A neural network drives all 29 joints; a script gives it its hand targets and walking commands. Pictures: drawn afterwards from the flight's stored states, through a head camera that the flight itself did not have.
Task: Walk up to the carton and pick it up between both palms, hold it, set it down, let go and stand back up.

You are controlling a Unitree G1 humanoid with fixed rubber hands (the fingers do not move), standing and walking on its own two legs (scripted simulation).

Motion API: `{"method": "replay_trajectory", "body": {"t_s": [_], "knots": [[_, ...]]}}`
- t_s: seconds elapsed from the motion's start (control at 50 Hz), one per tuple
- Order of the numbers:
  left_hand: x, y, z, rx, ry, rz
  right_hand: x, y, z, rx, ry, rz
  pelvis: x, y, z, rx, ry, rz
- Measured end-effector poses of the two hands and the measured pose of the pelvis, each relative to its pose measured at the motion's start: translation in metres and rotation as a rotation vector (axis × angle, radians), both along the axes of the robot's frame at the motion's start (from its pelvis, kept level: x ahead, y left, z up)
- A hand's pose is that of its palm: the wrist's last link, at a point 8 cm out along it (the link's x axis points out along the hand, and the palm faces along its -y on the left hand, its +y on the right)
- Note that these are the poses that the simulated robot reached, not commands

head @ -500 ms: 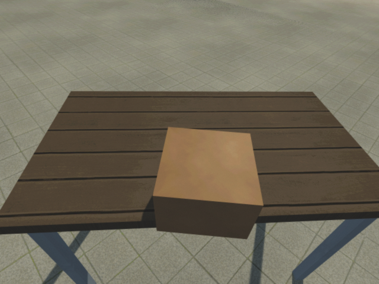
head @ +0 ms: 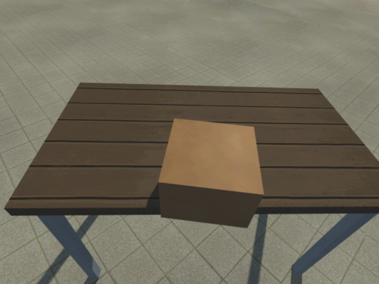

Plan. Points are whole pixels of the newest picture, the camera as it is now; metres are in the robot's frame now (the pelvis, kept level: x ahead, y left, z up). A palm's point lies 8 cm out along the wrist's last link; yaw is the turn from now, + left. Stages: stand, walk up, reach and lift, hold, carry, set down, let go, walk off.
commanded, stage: stand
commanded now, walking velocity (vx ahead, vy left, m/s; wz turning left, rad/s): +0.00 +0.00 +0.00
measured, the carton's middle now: (208, 170) +0.40 -0.04 +0.01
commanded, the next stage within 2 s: none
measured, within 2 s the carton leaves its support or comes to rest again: neither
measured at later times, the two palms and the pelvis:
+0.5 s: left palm out of the picture -0.08 +0.19 -0.15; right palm out of the picture -0.07 -0.21 -0.15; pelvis -0.03 -0.01 +0.00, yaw +1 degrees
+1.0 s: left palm out of the picture -0.07 +0.18 -0.16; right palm out of the picture -0.06 -0.22 -0.15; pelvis -0.03 -0.03 +0.00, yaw +2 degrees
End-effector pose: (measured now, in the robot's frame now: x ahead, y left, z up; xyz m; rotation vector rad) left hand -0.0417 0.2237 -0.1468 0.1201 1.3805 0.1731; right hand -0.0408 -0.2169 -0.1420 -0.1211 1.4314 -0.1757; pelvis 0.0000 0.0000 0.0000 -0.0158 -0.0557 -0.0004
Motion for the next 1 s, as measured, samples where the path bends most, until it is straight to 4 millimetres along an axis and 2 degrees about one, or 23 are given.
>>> {"method": "replay_trajectory", "body": {"t_s": [0.18, 0.46, 0.66, 1.0], "knots": [[-0.019, -0.017, -0.005, -0.034, 0.052, 0.013, -0.016, 0.014, -0.004, 0.034, 0.029, -0.005, -0.011, -0.002, 0.0, 0.001, -0.006, 0.006], [-0.04, -0.029, -0.007, -0.038, 0.11, 0.034, -0.032, 0.01, -0.007, 0.037, 0.068, 0.002, -0.024, -0.01, -0.002, 0.002, -0.005, 0.014], [-0.041, -0.039, -0.009, -0.044, 0.108, 0.043, -0.031, 0.004, -0.008, 0.039, 0.064, 0.017, -0.029, -0.018, -0.002, 0.002, -0.002, 0.019], [-0.031, -0.047, -0.009, -0.042, 0.093, 0.055, -0.024, -0.003, -0.008, 0.04, 0.064, 0.033, -0.028, -0.028, -0.003, 0.001, 0.008, 0.026]]}}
